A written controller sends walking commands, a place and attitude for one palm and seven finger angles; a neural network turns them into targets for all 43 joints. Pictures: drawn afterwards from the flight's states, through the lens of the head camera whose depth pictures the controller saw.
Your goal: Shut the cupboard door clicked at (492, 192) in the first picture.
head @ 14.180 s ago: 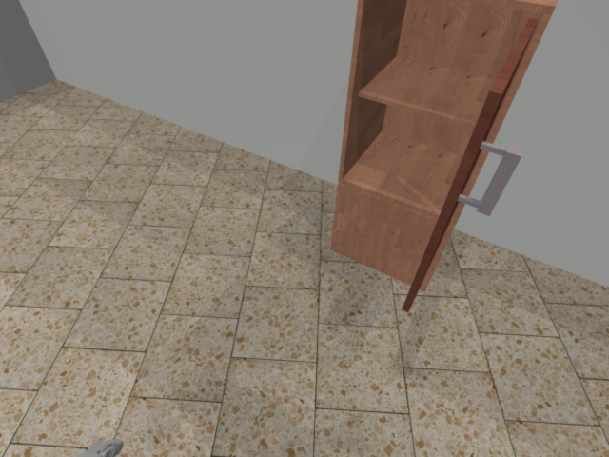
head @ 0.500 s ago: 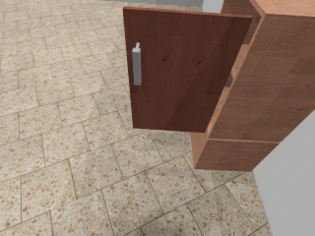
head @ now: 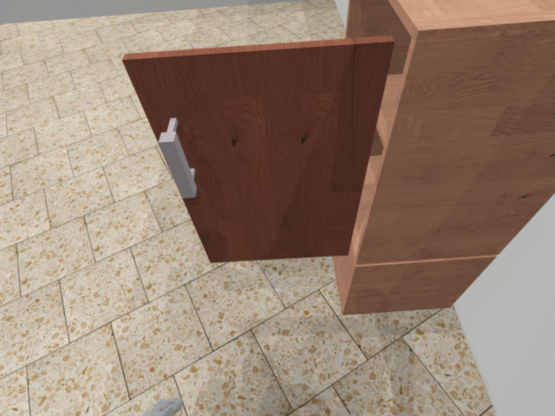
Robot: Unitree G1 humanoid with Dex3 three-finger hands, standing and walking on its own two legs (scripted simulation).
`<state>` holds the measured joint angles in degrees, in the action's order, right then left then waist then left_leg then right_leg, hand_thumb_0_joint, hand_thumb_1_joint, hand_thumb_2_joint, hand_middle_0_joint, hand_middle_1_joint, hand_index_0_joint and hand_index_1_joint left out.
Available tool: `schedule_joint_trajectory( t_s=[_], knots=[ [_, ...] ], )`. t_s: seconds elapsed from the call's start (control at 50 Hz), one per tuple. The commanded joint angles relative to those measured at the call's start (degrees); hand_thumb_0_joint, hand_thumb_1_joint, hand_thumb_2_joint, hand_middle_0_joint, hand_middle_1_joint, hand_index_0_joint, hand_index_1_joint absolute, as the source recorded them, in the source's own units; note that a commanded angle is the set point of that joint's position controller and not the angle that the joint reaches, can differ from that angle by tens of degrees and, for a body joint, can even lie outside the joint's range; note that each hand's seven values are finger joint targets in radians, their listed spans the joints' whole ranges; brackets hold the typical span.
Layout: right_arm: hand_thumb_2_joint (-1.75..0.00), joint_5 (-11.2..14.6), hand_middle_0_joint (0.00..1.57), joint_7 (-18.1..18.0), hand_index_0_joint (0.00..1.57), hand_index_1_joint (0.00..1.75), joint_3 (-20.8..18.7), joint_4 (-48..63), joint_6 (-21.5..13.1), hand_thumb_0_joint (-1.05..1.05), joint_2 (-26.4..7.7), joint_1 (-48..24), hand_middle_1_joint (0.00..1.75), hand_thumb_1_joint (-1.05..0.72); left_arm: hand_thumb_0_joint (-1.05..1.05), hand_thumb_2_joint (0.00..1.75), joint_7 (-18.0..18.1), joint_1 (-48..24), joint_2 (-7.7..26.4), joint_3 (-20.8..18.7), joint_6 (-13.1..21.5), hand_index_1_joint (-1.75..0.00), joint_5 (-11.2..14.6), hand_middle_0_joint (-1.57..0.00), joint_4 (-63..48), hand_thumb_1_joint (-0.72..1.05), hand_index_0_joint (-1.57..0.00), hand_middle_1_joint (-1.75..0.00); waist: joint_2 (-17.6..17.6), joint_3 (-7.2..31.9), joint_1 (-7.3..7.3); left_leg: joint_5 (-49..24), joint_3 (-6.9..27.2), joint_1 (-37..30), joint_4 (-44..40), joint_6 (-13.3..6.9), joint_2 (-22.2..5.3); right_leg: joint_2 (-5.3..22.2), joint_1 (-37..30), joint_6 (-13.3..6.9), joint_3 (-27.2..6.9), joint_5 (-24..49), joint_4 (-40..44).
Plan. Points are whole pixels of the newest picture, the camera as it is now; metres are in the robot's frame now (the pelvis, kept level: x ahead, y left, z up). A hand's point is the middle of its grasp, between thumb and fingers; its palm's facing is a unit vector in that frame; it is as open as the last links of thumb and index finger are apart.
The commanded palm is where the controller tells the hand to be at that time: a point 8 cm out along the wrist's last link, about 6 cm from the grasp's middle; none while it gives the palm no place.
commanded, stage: come to a stop and stand still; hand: left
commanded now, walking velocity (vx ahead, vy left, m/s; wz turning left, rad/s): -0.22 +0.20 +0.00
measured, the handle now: (181, 158) +0.51 +0.18 +0.07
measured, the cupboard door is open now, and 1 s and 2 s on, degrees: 89 89 89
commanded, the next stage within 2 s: look again from close up in 0.72 s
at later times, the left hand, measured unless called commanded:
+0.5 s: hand out of the picture -0.05 +0.27 -0.16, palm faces +0.06 -0.96 -0.26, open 7.4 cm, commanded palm none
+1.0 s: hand out of the picture -0.05 +0.27 -0.18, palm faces +0.02 -0.99 -0.14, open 7.3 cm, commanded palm none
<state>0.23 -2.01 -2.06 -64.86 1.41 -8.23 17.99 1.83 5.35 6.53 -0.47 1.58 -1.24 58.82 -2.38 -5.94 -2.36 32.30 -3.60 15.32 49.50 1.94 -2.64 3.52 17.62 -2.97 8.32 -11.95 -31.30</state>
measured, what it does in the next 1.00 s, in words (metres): steps to the left: left foot, then right foot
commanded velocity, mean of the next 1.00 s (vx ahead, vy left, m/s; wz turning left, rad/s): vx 0.06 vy -0.05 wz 0.00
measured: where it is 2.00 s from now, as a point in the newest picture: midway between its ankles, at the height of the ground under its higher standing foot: outside the picture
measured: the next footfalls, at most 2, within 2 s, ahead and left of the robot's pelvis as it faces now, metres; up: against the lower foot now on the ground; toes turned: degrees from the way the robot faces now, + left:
left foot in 0.30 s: -0.01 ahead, +0.16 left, +0.00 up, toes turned +5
right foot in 0.58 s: -0.01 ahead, -0.03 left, +0.00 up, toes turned -2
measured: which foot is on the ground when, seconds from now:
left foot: up 0.00-0.28, down 0.30-0.60, up 0.62-0.82, down 0.84-1.00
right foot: down 0.00-0.32, up 0.34-0.56, down 0.58-1.00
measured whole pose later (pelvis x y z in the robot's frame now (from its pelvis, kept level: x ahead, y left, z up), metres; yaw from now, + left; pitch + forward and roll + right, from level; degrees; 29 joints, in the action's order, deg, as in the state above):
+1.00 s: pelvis -0.07 +0.10 +0.00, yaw -1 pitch -2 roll -1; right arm -1.3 -2.1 0.8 -59.5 -0.9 -7.2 20.2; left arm 1.1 18.3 9.4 -1.0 -0.8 -1.9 58.7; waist 2.5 0.5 0.0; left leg 13.6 -5.5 12.9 27.7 -4.9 1.9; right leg 0.7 13.5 -2.2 1.4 -17.2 -30.3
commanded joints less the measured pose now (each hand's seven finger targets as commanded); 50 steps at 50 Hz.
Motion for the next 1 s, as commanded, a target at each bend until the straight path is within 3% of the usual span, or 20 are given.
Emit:
schedule_joint_trajectory(
  t_s=[0.0,0.16,0.18,0.2,0.24,0.26,0.28,0.3,0.36,0.52,0.54,0.58,0.6,0.66,0.78,0.8,0.82,0.84,0.9,0.98],
  knots=[
    [-0.90,-0.10,0.20,0.20,0.20,0.30,-1.50,2.71,0.99,0.00,-3.06,2.76,0.30,-0.90,0.00,0.90,1.30,6.02,12.89,-3.85,-1.26,-0.30,-0.03,-0.20,-1.56,0.90,-0.20,-0.30,8.41,9.31,3.25,-2.16,2.79,5.07,8.35,0.83,0.54,16.94,-9.02,-8.55,-12.44,43.43,9.01],
    [-0.90,-0.81,0.20,1.52,0.20,0.30,-1.96,6.78,1.01,0.00,-3.63,-0.49,0.30,-0.90,0.00,0.90,1.08,3.89,13.90,-5.23,-2.40,-0.30,-1.12,-0.20,-4.54,0.90,-0.20,-0.30,13.51,9.17,3.60,-5.73,2.29,3.55,-0.51,0.60,0.68,15.12,-4.04,-7.01,-14.30,8.18,14.18],
    [-0.90,-0.51,0.20,1.60,0.20,0.30,-2.55,11.44,-0.91,0.00,-8.00,2.77,0.30,-0.90,0.00,0.90,3.36,6.37,16.65,-4.26,-1.44,-0.30,-0.99,-0.20,-6.11,0.90,-0.20,-0.30,6.51,22.67,-0.07,-1.32,-1.51,4.84,-3.56,1.43,3.40,16.83,-20.53,-7.37,-20.38,38.21,5.20],
    [-0.90,-0.05,0.20,1.36,0.20,0.30,-1.84,12.47,-1.10,0.00,-5.95,1.34,0.30,-0.90,0.00,0.90,3.21,4.44,17.01,-3.97,-1.77,-0.30,-0.56,-0.20,-7.78,0.90,-0.20,-0.30,5.86,20.07,0.25,-7.01,-2.55,1.24,-10.60,0.96,1.87,17.60,-16.97,-7.55,-17.25,33.01,3.44],
    [-0.90,-1.02,0.20,1.09,0.20,0.30,-1.22,12.75,-1.84,0.00,-6.65,1.87,0.30,-0.90,0.00,0.90,2.53,5.65,13.11,-3.25,-2.46,-0.30,-0.24,-0.20,-7.09,0.90,-0.20,-0.30,4.28,15.00,0.11,-16.62,-0.05,-5.23,-27.65,-0.49,2.38,8.68,-5.90,-1.98,-9.88,3.31,-0.20],
    [-0.90,-1.78,0.20,1.07,0.20,0.30,-1.65,13.51,-1.74,0.00,-9.76,0.67,0.30,-0.90,0.00,0.90,1.83,6.27,10.12,-2.39,-3.30,-0.30,0.32,-0.20,-6.88,0.90,-0.20,-0.30,-3.14,8.72,0.75,-13.55,7.56,-3.11,-32.29,-2.51,-4.48,3.39,1.14,1.61,-5.30,-9.84,-2.13],
    [-0.90,-2.54,0.20,0.76,0.20,0.30,-2.16,15.47,-1.43,0.00,-13.10,-2.44,0.30,-0.90,0.00,0.90,1.01,8.17,7.98,-2.01,-3.91,-0.30,0.43,-0.20,-6.87,0.90,-0.20,-0.30,-8.97,2.99,1.88,-8.07,15.45,5.71,-36.84,-6.21,-10.92,-0.98,3.05,3.61,-3.64,-12.00,-5.63],
    [-0.90,-3.07,0.20,0.71,0.20,0.30,-2.19,17.25,-1.06,0.00,-14.28,-5.35,0.30,-0.90,0.00,0.90,0.28,9.76,8.08,-2.27,-4.46,-0.30,0.22,-0.20,-6.95,0.90,-0.20,-0.30,-7.03,-0.55,3.08,-1.75,16.61,11.76,-39.58,-9.27,-13.59,-1.76,2.42,3.04,-4.91,-10.25,-10.71],
    [-0.90,-2.74,0.20,0.81,0.20,0.30,-2.08,17.69,-0.82,0.00,-14.51,-8.60,0.30,-0.90,0.00,0.90,-1.15,11.00,9.17,-3.25,-5.09,-0.30,-1.16,-0.20,-7.73,0.90,-0.20,-0.30,-5.29,-7.00,3.49,6.19,16.02,16.46,-40.97,-10.25,-11.92,-3.14,7.65,2.33,-7.84,-9.35,-24.62],
    [-0.90,-2.63,0.20,0.21,0.20,0.30,-2.35,16.81,-1.23,0.00,-15.08,-4.74,0.30,-0.90,0.00,0.90,-2.57,20.68,7.98,-3.14,-3.00,-0.30,-0.99,-0.20,-7.92,0.90,-0.20,-0.30,0.89,1.43,4.09,4.60,13.99,9.10,-32.47,-9.95,-10.75,-4.90,-5.64,0.75,-6.01,-8.01,2.33],
    [-0.90,-2.31,0.20,0.29,0.20,0.30,-1.95,16.75,-1.18,0.00,-13.46,-4.41,0.30,-0.90,0.00,0.90,-2.37,22.67,8.56,-3.27,-2.71,-0.30,-1.18,-0.20,-7.59,0.90,-0.20,-0.30,4.23,1.59,4.62,4.86,10.88,12.28,-27.78,-8.16,-7.45,-3.44,-9.47,-0.42,-9.57,-10.01,8.23],
    [-0.90,-1.44,0.20,0.63,0.20,0.30,-0.64,17.80,-1.45,0.00,-8.51,-4.14,0.30,-0.90,0.00,0.90,-1.39,23.36,13.02,-3.61,-1.80,-0.30,-1.11,-0.20,-7.75,0.90,-0.20,-0.30,17.18,2.44,3.82,-2.67,-1.14,17.24,-6.27,-3.55,4.78,11.38,-8.69,-8.73,-33.93,-27.30,22.28],
    [-0.90,-1.48,0.20,0.90,0.20,0.30,-0.91,17.54,-1.25,0.00,-9.30,-4.57,0.30,-0.90,0.00,0.90,-0.81,20.42,12.90,-3.71,-1.27,-0.30,-0.45,-0.20,-8.41,0.90,-0.20,-0.30,12.16,2.99,2.95,-3.94,1.63,15.20,2.43,-3.80,3.50,13.59,-5.99,-11.55,-34.75,-24.38,24.31],
    [-0.90,-1.47,0.20,1.69,0.20,0.30,-0.95,14.61,-1.43,0.00,-8.40,-1.54,0.30,-0.90,0.00,0.90,-0.19,15.52,11.02,-3.19,0.15,-0.30,-0.24,-0.20,-8.49,0.90,-0.20,-0.30,6.44,3.26,0.29,-9.35,2.55,14.30,8.10,-3.53,1.17,10.03,-4.61,-11.15,-26.10,-12.93,21.53],
    [-0.90,-1.17,0.20,1.11,0.20,0.30,0.84,10.02,-3.12,0.00,-4.03,3.72,0.30,-0.90,0.00,0.90,-0.57,15.97,10.45,-2.64,-0.60,-0.30,-0.03,-0.20,-4.79,0.90,-0.20,-0.30,5.38,3.09,0.59,-16.56,-0.24,-6.09,-25.78,-2.77,2.86,3.82,1.82,-4.89,-16.07,-12.62,12.95],
    [-0.90,-1.07,0.20,0.77,0.20,0.30,0.59,9.27,-3.66,0.00,-5.69,5.19,0.30,-0.90,0.00,0.90,-0.67,16.80,8.81,-2.19,-0.61,-0.30,0.04,-0.20,-4.56,0.90,-0.20,-0.30,0.15,3.42,0.82,-17.10,3.69,-8.15,-29.36,-3.08,-0.26,1.82,2.56,-2.77,-13.38,-10.97,7.97],
    [-0.90,-1.44,0.20,0.43,0.20,0.30,0.10,9.45,-3.97,0.00,-9.12,5.27,0.30,-0.90,0.00,0.90,-1.05,18.63,6.53,-1.76,-0.76,-0.30,0.40,-0.20,-4.35,0.90,-0.20,-0.30,-9.08,4.23,1.53,-12.41,16.12,-6.86,-34.29,-5.99,-8.88,-1.68,5.24,-0.59,-9.67,-11.18,1.97],
    [-0.90,-1.60,0.20,-0.12,0.20,0.30,-0.53,10.38,-3.46,0.00,-11.55,4.27,0.30,-0.90,0.00,0.90,-1.20,18.54,5.98,-1.68,-0.81,-0.30,0.11,-0.20,-4.79,0.90,-0.20,-0.30,-10.13,2.76,2.17,-9.57,22.41,-2.93,-37.88,-9.95,-14.44,-3.08,4.66,0.72,-6.29,-11.50,-0.65],
    [-0.90,-1.61,0.20,-0.61,0.20,0.30,0.39,9.70,-3.34,0.00,-8.81,0.28,0.30,-0.90,0.00,0.90,-1.29,16.46,5.34,-1.22,-1.63,-0.30,-0.62,-0.20,-3.38,0.90,-0.20,-0.30,-6.02,-2.55,3.66,-9.01,18.84,6.06,-39.25,-10.07,-11.06,-2.13,-0.05,0.44,-7.85,-9.15,-3.13],
    [-0.90,-1.14,0.20,-0.76,0.20,0.30,1.32,7.91,-4.28,0.00,-6.81,1.39,0.30,-0.90,0.00,0.90,-0.96,16.06,4.52,-0.77,-0.56,-0.30,0.33,-0.20,-1.63,0.90,-0.20,-0.30,0.56,2.80,3.71,-23.87,12.17,1.30,-33.22,-7.39,-6.82,-0.76,-7.19,0.77,-9.62,1.03,7.16]
  ],
)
